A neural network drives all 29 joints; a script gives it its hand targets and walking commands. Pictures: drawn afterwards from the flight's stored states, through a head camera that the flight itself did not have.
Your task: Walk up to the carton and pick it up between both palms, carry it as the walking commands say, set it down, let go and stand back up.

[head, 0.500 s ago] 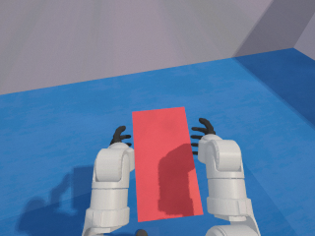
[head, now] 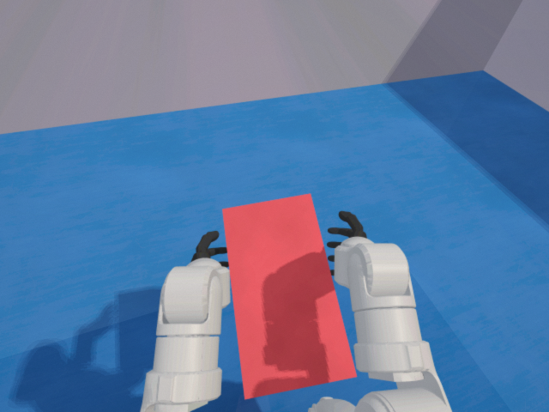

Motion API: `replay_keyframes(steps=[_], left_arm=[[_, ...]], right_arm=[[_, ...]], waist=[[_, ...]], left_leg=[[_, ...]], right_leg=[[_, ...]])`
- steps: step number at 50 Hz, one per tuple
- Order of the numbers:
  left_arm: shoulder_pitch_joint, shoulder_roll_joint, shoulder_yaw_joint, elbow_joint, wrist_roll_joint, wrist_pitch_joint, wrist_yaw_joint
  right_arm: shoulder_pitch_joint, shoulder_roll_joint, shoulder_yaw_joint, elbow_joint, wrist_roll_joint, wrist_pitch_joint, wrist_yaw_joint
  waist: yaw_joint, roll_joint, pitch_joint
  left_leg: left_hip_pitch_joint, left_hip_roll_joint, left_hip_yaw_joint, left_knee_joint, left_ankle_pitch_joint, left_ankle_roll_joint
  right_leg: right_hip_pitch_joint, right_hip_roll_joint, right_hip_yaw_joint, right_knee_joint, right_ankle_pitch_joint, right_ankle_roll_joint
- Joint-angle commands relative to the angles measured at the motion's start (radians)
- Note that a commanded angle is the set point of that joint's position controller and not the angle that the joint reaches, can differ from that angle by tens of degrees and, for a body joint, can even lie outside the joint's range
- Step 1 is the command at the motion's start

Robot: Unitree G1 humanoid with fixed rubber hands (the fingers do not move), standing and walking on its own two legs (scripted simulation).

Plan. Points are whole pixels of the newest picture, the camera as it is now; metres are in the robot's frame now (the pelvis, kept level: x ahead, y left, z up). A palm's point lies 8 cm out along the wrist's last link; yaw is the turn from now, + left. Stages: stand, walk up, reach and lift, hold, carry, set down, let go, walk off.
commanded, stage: carry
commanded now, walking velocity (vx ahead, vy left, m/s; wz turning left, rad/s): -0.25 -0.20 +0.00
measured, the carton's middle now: (283, 295) +0.33 +0.00 -0.04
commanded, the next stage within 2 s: none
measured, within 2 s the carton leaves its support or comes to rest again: neither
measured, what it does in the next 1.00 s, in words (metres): walks backwards: right foot, then left foot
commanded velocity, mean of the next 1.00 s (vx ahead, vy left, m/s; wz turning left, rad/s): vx -0.25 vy -0.20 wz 0.00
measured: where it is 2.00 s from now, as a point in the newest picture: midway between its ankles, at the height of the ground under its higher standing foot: outside the picture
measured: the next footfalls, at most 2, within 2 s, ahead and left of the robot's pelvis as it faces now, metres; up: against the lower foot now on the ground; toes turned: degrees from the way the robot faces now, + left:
right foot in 0.26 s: -0.10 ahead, -0.22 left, +0.00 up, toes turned -3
left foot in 0.54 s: -0.17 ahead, -0.05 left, +0.00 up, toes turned +11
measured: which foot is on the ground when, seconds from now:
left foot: down 0.00-0.28, up 0.30-0.52, down 0.54-0.92, up 0.94-1.00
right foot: up 0.00-0.24, down 0.26-0.54, up 0.56-0.88, down 0.90-1.00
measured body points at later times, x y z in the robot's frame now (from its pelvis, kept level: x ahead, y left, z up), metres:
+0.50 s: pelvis -0.20 -0.12 +0.00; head -0.19 -0.12 +0.45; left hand +0.13 -0.01 +0.07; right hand +0.13 -0.23 +0.08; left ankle -0.19 -0.05 -0.69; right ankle -0.14 -0.22 -0.73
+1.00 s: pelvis -0.40 -0.28 +0.00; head -0.38 -0.29 +0.45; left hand -0.09 -0.15 +0.06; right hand -0.06 -0.37 +0.07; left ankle -0.30 -0.11 -0.68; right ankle -0.37 -0.40 -0.73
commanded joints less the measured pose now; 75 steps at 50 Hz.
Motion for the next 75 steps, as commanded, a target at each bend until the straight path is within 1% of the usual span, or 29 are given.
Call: replay_keyframes(steps=[1, 4, 11, 13, 15, 16, 19, 24, 27, 28, 29, 30, 32, 37, 43, 45, 47, 48, 49, 51, 57, 59, 60, 61, 62, 63, 66, 71, 75], left_arm=[[-0.729, -1.131, -0.556, -0.180, -0.496, -0.085, -0.323], [-0.677, -1.115, -0.542, -0.153, -0.491, -0.073, -0.308], [-0.571, -1.123, -0.552, -0.065, -0.491, -0.048, -0.328], [-0.562, -1.136, -0.550, -0.048, -0.496, -0.045, -0.340], [-0.574, -1.151, -0.527, -0.010, -0.466, -0.058, -0.354], [-0.602, -1.156, -0.532, -0.029, -0.494, -0.052, -0.365], [-0.686, -1.125, -0.507, -0.090, -0.494, -0.062, -0.392], [-0.624, -1.059, -0.445, -0.111, -0.432, -0.075, -0.365], [-0.549, -1.035, -0.460, -0.044, -0.376, -0.063, -0.338], [-0.574, -1.054, -0.484, -0.070, -0.387, -0.070, -0.328], [-0.632, -1.056, -0.504, -0.121, -0.401, -0.058, -0.332], [-0.676, -1.057, -0.533, -0.156, -0.404, -0.073, -0.323], [-0.690, -1.074, -0.546, -0.189, -0.449, -0.090, -0.324], [-0.685, -1.119, -0.576, -0.218, -0.508, -0.073, -0.322], [-0.576, -1.119, -0.567, -0.091, -0.501, -0.035, -0.345], [-0.578, -1.127, -0.560, -0.067, -0.503, -0.035, -0.356], [-0.564, -1.129, -0.550, -0.041, -0.477, -0.045, -0.364], [-0.576, -1.126, -0.548, -0.071, -0.494, -0.046, -0.373], [-0.558, -1.112, -0.527, -0.069, -0.485, -0.045, -0.384], [-0.608, -1.108, -0.501, -0.118, -0.470, -0.063, -0.394], [-0.608, -1.043, -0.473, -0.190, -0.406, -0.077, -0.352], [-0.543, -1.035, -0.467, -0.120, -0.369, -0.070, -0.339], [-0.504, -1.030, -0.476, -0.087, -0.354, -0.072, -0.332], [-0.571, -1.042, -0.506, -0.145, -0.376, -0.069, -0.342], [-0.626, -1.064, -0.524, -0.163, -0.373, -0.071, -0.330], [-0.668, -1.082, -0.557, -0.214, -0.409, -0.078, -0.332], [-0.652, -1.125, -0.595, -0.219, -0.476, -0.084, -0.333], [-0.616, -1.094, -0.601, -0.234, -0.506, -0.054, -0.325], [-0.543, -1.111, -0.583, -0.130, -0.495, -0.032, -0.350]], right_arm=[[-0.460, 1.068, 0.468, -0.098, 0.401, 0.004, 0.443], [-0.425, 1.027, 0.465, -0.108, 0.380, 0.016, 0.416], [-0.355, 1.010, 0.503, -0.120, 0.364, 0.026, 0.417], [-0.353, 0.996, 0.519, -0.118, 0.360, 0.026, 0.411], [-0.404, 1.038, 0.520, -0.120, 0.356, 0.028, 0.420], [-0.478, 1.089, 0.547, -0.115, 0.391, 0.025, 0.418], [-0.475, 1.136, 0.577, -0.099, 0.438, 0.003, 0.419], [-0.480, 1.104, 0.582, -0.136, 0.473, 0.033, 0.412], [-0.397, 1.068, 0.537, 0.006, 0.444, 0.060, 0.431], [-0.388, 1.056, 0.523, 0.025, 0.447, 0.058, 0.444], [-0.377, 1.070, 0.527, 0.070, 0.454, 0.036, 0.450], [-0.399, 1.073, 0.506, 0.034, 0.439, 0.025, 0.457], [-0.390, 1.064, 0.503, -0.006, 0.421, 0.010, 0.453], [-0.431, 1.057, 0.491, -0.160, 0.402, 0.011, 0.417], [-0.341, 1.008, 0.516, -0.123, 0.364, 0.029, 0.405], [-0.355, 1.012, 0.550, -0.120, 0.368, 0.032, 0.404], [-0.390, 1.045, 0.546, -0.128, 0.362, 0.033, 0.408], [-0.414, 1.081, 0.570, -0.116, 0.374, 0.027, 0.407], [-0.424, 1.105, 0.572, -0.108, 0.399, 0.017, 0.409], [-0.466, 1.136, 0.617, -0.143, 0.457, 0.002, 0.415], [-0.428, 1.100, 0.586, -0.140, 0.476, 0.042, 0.408], [-0.370, 1.085, 0.572, -0.042, 0.452, 0.055, 0.425], [-0.350, 1.074, 0.558, 0.004, 0.443, 0.060, 0.437], [-0.332, 1.077, 0.552, 0.046, 0.428, 0.037, 0.443], [-0.381, 1.084, 0.548, 0.003, 0.440, 0.027, 0.447], [-0.372, 1.096, 0.537, -0.014, 0.436, 0.022, 0.453], [-0.398, 1.082, 0.526, -0.125, 0.412, 0.011, 0.443], [-0.317, 1.024, 0.498, -0.161, 0.366, 0.019, 0.409], [-0.309, 1.004, 0.524, -0.158, 0.355, 0.027, 0.405]], waist=[[-0.008, 0.179, -0.447], [-0.001, 0.219, -0.453], [-0.024, 0.354, -0.462], [-0.015, 0.214, -0.437], [-0.001, -0.305, -0.375], [0.021, -0.289, -0.312], [-0.007, -0.114, -0.306], [-0.007, -0.221, -0.431], [-0.021, -0.067, -0.496], [-0.001, 0.121, -0.476], [-0.014, 0.540, -0.430], [-0.011, 0.372, -0.461], [-0.035, 0.116, -0.461], [-0.008, 0.219, -0.453], [-0.026, 0.336, -0.405], [-0.024, 0.186, -0.393], [-0.001, -0.355, -0.367], [0.009, -0.325, -0.356], [0.008, -0.193, -0.358], [-0.017, -0.144, -0.398], [-0.003, -0.167, -0.467], [-0.014, -0.123, -0.496], [-0.020, -0.038, -0.491], [-0.009, 0.409, -0.421], [-0.016, 0.409, -0.406], [-0.029, 0.263, -0.409], [-0.021, 0.108, -0.450], [-0.013, 0.290, -0.452], [-0.026, 0.311, -0.417]], left_leg=[[0.370, 0.227, -0.246, -0.243, 0.181, 0.031], [0.304, 0.203, -0.214, -0.401, -0.340, -0.040], [0.343, 0.265, -0.147, -0.438, -0.275, -0.038], [0.287, 0.197, -0.040, -0.294, -0.130, -0.082], [-0.059, -0.049, 0.119, 0.194, -0.366, -0.095], [-0.102, -0.102, 0.015, 0.486, -0.456, -0.083], [-0.132, -0.109, -0.071, 0.752, -0.314, -0.046], [-0.069, -0.079, -0.003, 0.180, -0.269, -0.025], [0.222, 0.025, -0.082, -0.310, 0.004, -0.042], [0.456, 0.292, -0.309, -0.231, 0.501, -0.025], [0.526, 0.479, -0.553, -0.169, 0.988, 0.183], [0.566, 0.421, -0.471, -0.115, 1.110, 0.186], [0.467, 0.348, -0.338, -0.133, 0.788, 0.145], [0.377, 0.223, -0.171, -0.256, 0.155, 0.057], [0.252, 0.260, -0.159, -0.354, -0.240, -0.001], [0.179, 0.180, -0.069, -0.188, -0.155, -0.042], [-0.121, -0.082, 0.103, 0.255, -0.419, -0.099], [-0.118, -0.118, -0.014, 0.536, -0.475, -0.078], [-0.085, -0.127, -0.072, 0.670, -0.442, -0.062], [-0.128, -0.099, -0.067, 0.732, -0.310, -0.047], [-0.031, -0.070, -0.025, 0.110, -0.273, -0.019], [0.157, -0.031, -0.050, -0.212, -0.070, -0.023], [0.329, 0.122, -0.224, -0.339, -0.047, -0.029], [0.412, 0.447, -0.524, -0.243, 0.482, 0.155], [0.445, 0.459, -0.541, -0.194, 0.756, 0.219], [0.436, 0.401, -0.472, -0.167, 0.814, 0.218], [0.434, 0.276, -0.237, -0.138, 0.627, 0.102], [0.372, 0.217, -0.160, -0.234, 0.172, 0.052], [0.209, 0.243, -0.175, -0.303, -0.183, 0.003]], right_leg=[[-0.019, -0.038, 0.073, 0.142, 0.074, 0.053], [0.112, -0.034, -0.012, -0.063, 0.089, 0.059], [0.327, 0.000, -0.093, -0.607, -0.034, -0.020], [0.439, -0.049, -0.064, -0.885, 0.070, -0.073], [0.346, -0.326, 0.340, -0.940, 0.138, -0.228], [0.230, -0.352, 0.332, -0.921, 0.248, -0.291], [0.268, -0.261, 0.056, -0.827, 0.379, -0.171], [0.564, -0.282, 0.076, -0.620, 0.919, -0.231], [0.460, -0.216, 0.079, -0.518, 0.701, -0.192], [0.197, -0.154, 0.054, -0.433, 0.216, -0.105], [-0.104, -0.027, -0.047, -0.248, -0.148, -0.050], [-0.093, -0.047, 0.064, -0.078, -0.134, -0.051], [-0.078, -0.048, 0.133, 0.076, -0.015, -0.022], [0.040, -0.039, 0.025, -0.066, 0.073, 0.079], [0.298, -0.033, -0.058, -0.615, 0.054, 0.022], [0.414, -0.050, -0.036, -0.820, 0.072, -0.019], [0.381, -0.342, 0.348, -0.912, 0.292, -0.200], [0.286, -0.341, 0.322, -0.864, 0.438, -0.253], [0.219, -0.322, 0.213, -0.853, 0.420, -0.224], [0.348, -0.257, 0.064, -0.763, 0.545, -0.146], [0.572, -0.300, 0.157, -0.644, 0.860, -0.244], [0.498, -0.231, 0.133, -0.588, 0.723, -0.220], [0.321, -0.188, 0.122, -0.540, 0.461, -0.155], [-0.003, -0.045, -0.048, -0.393, 0.045, -0.049], [-0.099, -0.066, 0.033, -0.173, -0.116, -0.036], [-0.090, -0.037, 0.081, -0.035, -0.077, -0.030], [-0.084, -0.044, 0.115, 0.068, 0.069, 0.025], [0.090, -0.046, -0.009, -0.262, 0.057, 0.085], [0.332, 0.004, -0.094, -0.605, 0.056, 0.036]])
